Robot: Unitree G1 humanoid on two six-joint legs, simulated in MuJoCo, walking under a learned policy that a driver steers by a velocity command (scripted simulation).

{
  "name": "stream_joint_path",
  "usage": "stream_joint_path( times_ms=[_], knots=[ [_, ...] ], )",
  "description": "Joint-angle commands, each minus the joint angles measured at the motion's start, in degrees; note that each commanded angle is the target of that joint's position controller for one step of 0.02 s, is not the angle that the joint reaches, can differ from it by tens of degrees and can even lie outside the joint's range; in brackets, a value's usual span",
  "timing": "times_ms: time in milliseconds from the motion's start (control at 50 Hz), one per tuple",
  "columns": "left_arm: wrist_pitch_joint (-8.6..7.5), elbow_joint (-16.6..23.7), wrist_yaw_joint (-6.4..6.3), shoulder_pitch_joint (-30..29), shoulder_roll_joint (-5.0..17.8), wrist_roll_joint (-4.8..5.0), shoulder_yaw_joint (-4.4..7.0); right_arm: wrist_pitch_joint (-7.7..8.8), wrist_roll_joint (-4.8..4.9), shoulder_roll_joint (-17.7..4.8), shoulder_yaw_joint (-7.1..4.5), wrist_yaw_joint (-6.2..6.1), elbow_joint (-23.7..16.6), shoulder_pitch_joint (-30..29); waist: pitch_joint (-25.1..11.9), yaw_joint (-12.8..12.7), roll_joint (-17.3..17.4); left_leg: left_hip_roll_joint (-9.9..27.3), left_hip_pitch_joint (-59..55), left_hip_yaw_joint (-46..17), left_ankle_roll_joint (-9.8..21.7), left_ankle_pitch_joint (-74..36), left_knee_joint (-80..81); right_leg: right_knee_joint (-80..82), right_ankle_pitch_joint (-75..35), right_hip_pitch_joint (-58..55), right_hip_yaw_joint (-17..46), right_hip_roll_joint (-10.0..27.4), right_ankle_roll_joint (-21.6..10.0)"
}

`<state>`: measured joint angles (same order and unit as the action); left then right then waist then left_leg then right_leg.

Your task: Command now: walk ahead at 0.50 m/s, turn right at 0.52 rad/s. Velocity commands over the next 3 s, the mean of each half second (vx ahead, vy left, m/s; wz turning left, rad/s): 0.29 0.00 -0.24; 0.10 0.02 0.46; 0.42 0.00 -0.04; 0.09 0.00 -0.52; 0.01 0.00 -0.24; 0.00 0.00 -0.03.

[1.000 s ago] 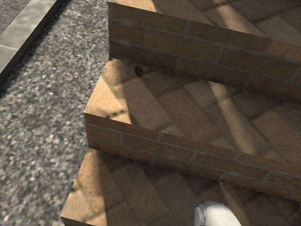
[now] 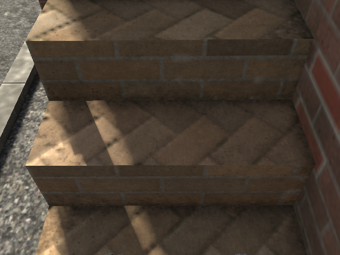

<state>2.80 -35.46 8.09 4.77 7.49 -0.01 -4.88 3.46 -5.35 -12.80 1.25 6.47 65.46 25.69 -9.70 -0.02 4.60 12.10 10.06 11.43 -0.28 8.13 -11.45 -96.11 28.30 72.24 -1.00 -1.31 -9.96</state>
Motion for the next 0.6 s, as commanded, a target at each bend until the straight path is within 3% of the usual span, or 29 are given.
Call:
stream_joint_path(
  times_ms=[20, 40, 60, 80, 100, 120, 140, 160, 180, 200, 220, 240, 260, 280, 300, 320, 340, 360, 380, 420, 440, 460, 480, 500, 520, 540, 560, 580, 600],
  knots=[
    [-0.57, 0.7, -0.55, 11.9, 8.3, -0.49, 3.73, 1.78, 3.19, -20.2, -5.02, 0.34, -5.8, -9.6, -7.3, -11.6, 11.5, 12.3, -12.0, -4.3, 18.1, -97.1, -9.5, 22.8, -4.4, -18.6, -5.3, -9.3, 1.5],
    [0.19, -1.5, -0.48, 16.6, 10.9, -1.56, 5.18, 0.53, 1.49, -19.8, -5.96, 0.49, -3.6, -7.9, -12.9, -13.3, 11.7, 9.0, -13.0, -2.0, 16.6, -97.5, -24.6, 35.6, -8.6, -27.6, 0.1, -11.0, -0.8],
    [0.07, -9.4, -1.97, 26.5, 15.2, -1.28, 6.84, -0.13, -2.70, -12.7, -4.68, 1.64, -4.9, -1.3, -18.0, -10.1, -2.6, 2.9, 14.0, -4.2, 11.9, -75.4, -42.0, 41.6, -17.9, -48.8, 21.6, -6.2, -9.7],
    [1.24, -13.6, -2.57, 34.4, 16.9, -2.57, 8.27, -3.34, -2.04, -11.9, -5.74, 2.53, -2.7, -4.6, -14.6, -12.6, -9.6, -6.0, 31.6, -8.8, 6.3, -20.4, -60.4, 67.2, -1.2, -55.8, 43.9, 2.3, -10.6],
    [-1.64, -11.9, -13.22, 15.3, 20.8, 0.93, 10.31, -0.75, 5.50, -3.0, -5.93, -0.84, -12.7, -11.5, -12.3, -2.1, -17.2, -13.9, 24.1, -14.0, -0.4, -9.8, -78.6, 83.3, 12.2, -60.8, 60.9, 4.6, -3.4],
    [-2.56, -12.4, -15.56, 10.9, 18.9, 2.62, 9.68, 0.01, 3.25, -1.6, -5.11, -1.11, -14.6, -15.7, -6.1, -0.5, -8.6, -15.3, 29.3, -17.5, -2.5, -7.0, -92.9, 81.3, 14.9, -53.5, 58.8, 5.4, -2.8],
    [-3.36, -15.8, -15.89, 11.5, 15.6, 2.96, 9.67, 0.15, 2.55, 0.1, -4.34, -2.09, -16.0, -19.7, -0.5, -0.2, -5.2, -15.8, 31.7, -19.2, -2.0, -7.9, -97.8, 77.2, 13.5, -48.8, 55.4, 4.9, -3.5],
    [-4.51, -18.6, -4.85, 14.1, 4.8, -0.92, 5.88, -1.22, 4.06, -5.8, -3.96, -2.82, -11.1, -16.4, 6.5, -4.5, -30.2, -12.4, 56.9, -27.3, 4.1, -9.5, -99.9, 56.7, 4.1, -49.6, 30.0, 2.5, -4.2],
    [-5.20, -24.3, -1.91, 24.8, -2.7, -2.87, 3.75, -1.34, 2.46, -6.0, -4.13, -3.49, -13.3, -19.5, 2.9, -6.6, -16.4, -12.4, 58.8, -22.1, 7.7, -5.8, -100.6, 57.0, -11.4, -56.4, 26.9, 0.6, -4.0],
    [-5.63, -28.1, -1.07, 29.2, -4.4, -3.00, 2.90, -0.72, 2.29, -2.6, -2.89, -4.20, -15.6, -21.3, 1.2, -5.0, -9.7, -11.6, 64.7, -20.6, 9.1, -2.3, -101.1, 57.3, -21.8, -61.9, 28.3, 1.7, -3.4],
    [-6.00, -29.1, -1.08, 29.1, -2.3, -2.14, 3.59, -0.63, 2.90, -0.5, -2.07, -4.71, -16.8, -20.4, 0.1, -3.8, -11.0, -11.0, 69.3, -19.3, 9.7, 2.7, -102.3, 58.9, -29.6, -65.4, 28.0, 4.2, -3.1],
    [-6.17, -28.8, -0.48, 25.9, -0.5, -2.32, 3.89, -1.65, 4.15, 1.6, -1.19, -5.42, -18.1, -20.1, -0.7, -2.7, -11.7, -9.8, 70.2, -18.1, 9.4, 4.8, -100.8, 61.6, -36.8, -63.8, 25.3, 5.6, -2.6],
    [-6.58, -29.0, -0.67, 23.7, -0.2, -2.19, 3.73, -2.78, 5.16, 0.5, -1.28, -5.62, -19.4, -22.3, -0.6, -2.5, -8.9, -8.8, 71.3, -16.7, 8.2, 9.2, -102.7, 63.8, -39.0, -60.1, 25.2, 7.6, -2.6],
    [-7.06, -27.1, -0.24, 20.4, 2.0, -2.23, 4.11, -4.02, 6.24, -0.2, -1.23, -5.27, -20.5, -24.1, -0.8, -1.7, -7.5, -7.3, 68.7, -15.3, 6.3, 10.3, -100.1, 65.8, -38.4, -53.2, 24.1, 8.9, -2.3],
    [-7.12, -26.9, -0.74, 21.0, 4.1, -2.63, 4.68, -4.86, 6.93, 0.0, -0.84, -4.84, -21.4, -26.2, -1.8, -3.0, -9.8, -8.4, 68.4, -14.0, 5.6, 14.8, -107.2, 67.4, -37.2, -50.2, 23.7, 9.1, -2.3],
    [-7.31, -28.0, -0.99, 24.2, 3.0, -3.40, 4.26, -5.20, 6.95, 1.6, -0.57, -4.76, -20.9, -26.4, -0.7, -3.0, -12.6, -9.6, 72.4, -13.8, 5.3, 17.4, -118.2, 68.9, -37.6, -51.1, 24.5, 10.4, -1.6],
    [-8.56, -25.1, -1.49, 18.1, 1.7, -3.76, 3.64, -6.22, 7.15, 2.1, -0.13, -4.89, -20.7, -25.8, -0.1, -2.0, -7.3, -9.9, 70.8, -14.3, 2.9, 14.9, -115.6, 66.6, -52.0, -49.7, 19.6, 10.1, 1.6],
    [-9.32, -23.4, -1.72, 17.5, 3.0, -3.50, 3.92, -6.33, 6.91, 1.1, -0.34, -4.45, -21.1, -26.5, -0.1, -2.1, -6.0, -9.4, 67.9, -13.4, 1.5, 11.5, -113.2, 67.6, -53.0, -47.1, 17.9, 9.7, 3.1],
    [-9.00, -25.1, -1.71, 23.6, 5.6, -4.19, 3.95, -6.19, 6.84, -0.8, -0.40, -4.45, -22.9, -32.2, 0.6, -3.8, -4.8, -8.2, 71.5, -11.8, 0.1, 8.3, -108.1, 67.1, -50.7, -49.4, 19.6, 9.8, 3.3],
    [-7.84, -27.3, -1.72, 29.8, 6.4, -5.07, 4.12, -5.80, 5.63, 1.0, 0.32, -4.07, -22.5, -32.5, 3.7, -4.4, -10.0, -6.5, 78.2, -11.4, 0.4, 5.1, -109.2, 70.0, -38.9, -52.9, 20.1, 10.5, 1.4],
    [-7.38, -27.1, -0.72, 33.7, 9.2, -3.60, 5.15, -4.89, 5.52, -0.7, 0.13, -3.74, -24.0, -38.2, 7.6, -6.5, -9.0, -5.1, 84.8, -9.3, 0.4, 17.3, -108.9, 74.7, -36.3, -56.8, 23.1, 13.4, 2.8],
    [-7.29, -27.0, -0.64, 34.7, 9.3, -3.48, 5.31, -4.51, 5.04, 0.9, 0.70, -3.94, -23.6, -38.7, 7.5, -6.5, -10.3, -4.2, 87.8, -9.4, 0.7, 16.5, -107.6, 75.7, -33.7, -61.3, 23.9, 14.2, 1.9],
    [-7.04, -27.4, -0.78, 33.6, 8.8, -4.08, 5.33, -4.62, 4.96, 3.2, 1.47, -3.74, -23.6, -38.5, 6.6, -5.8, -11.2, -3.7, 84.2, -10.2, 1.7, 13.1, -108.3, 76.4, -33.9, -61.3, 21.9, 13.8, 0.9],
    [-7.08, -26.8, -0.70, 32.6, 8.4, -4.26, 5.23, -4.72, 4.89, 3.5, 1.81, -3.81, -23.1, -38.9, 7.8, -5.5, -9.8, -2.8, 84.7, -11.0, 1.8, 11.9, -106.3, 77.6, -34.6, -62.1, 20.9, 14.5, 0.2],
    [-7.27, -26.8, -1.03, 32.9, 7.5, -4.15, 5.14, -4.77, 4.65, 4.1, 2.01, -3.71, -23.4, -40.0, 8.2, -5.5, -10.4, -2.1, 85.3, -11.7, 2.3, 11.6, -104.4, 78.5, -36.8, -64.3, 20.0, 15.3, -0.8],
    [-7.21, -28.0, -1.31, 34.6, 6.7, -3.14, 4.77, -5.17, 3.87, 5.2, 2.36, -3.34, -24.2, -41.7, 8.2, -5.9, -11.2, -2.1, 83.2, -9.9, 2.5, 11.0, -102.8, 79.7, -38.7, -65.1, 17.6, 15.4, -1.8],
    [-8.37, -25.3, -1.86, 30.7, 7.2, -2.39, 4.96, -4.28, 3.02, 5.8, 2.28, -2.68, -24.2, -39.3, 6.7, -3.8, -12.6, -2.4, 73.2, -7.7, 1.1, 12.7, -102.9, 77.8, -56.0, -63.8, 11.6, 15.3, -1.0],
    [-8.99, -24.1, -2.32, 28.7, 6.8, -2.13, 4.64, -4.12, 3.57, 4.1, 1.86, -1.79, -25.1, -40.5, 4.9, -2.9, -9.7, -3.2, 63.5, -6.5, 0.5, 14.7, -98.6, 77.7, -61.4, -59.1, 8.6, 14.9, -0.5],
    [-9.52, -21.6, -3.29, 24.8, 9.4, -2.17, 5.15, -4.78, 4.02, 2.8, 1.74, -1.17, -27.4, -41.2, 4.1, -1.3, -8.6, -4.8, 51.9, -3.1, 0.6, 15.2, -90.9, 78.6, -73.2, -55.4, 4.9, 15.2, -0.2]
  ],
)
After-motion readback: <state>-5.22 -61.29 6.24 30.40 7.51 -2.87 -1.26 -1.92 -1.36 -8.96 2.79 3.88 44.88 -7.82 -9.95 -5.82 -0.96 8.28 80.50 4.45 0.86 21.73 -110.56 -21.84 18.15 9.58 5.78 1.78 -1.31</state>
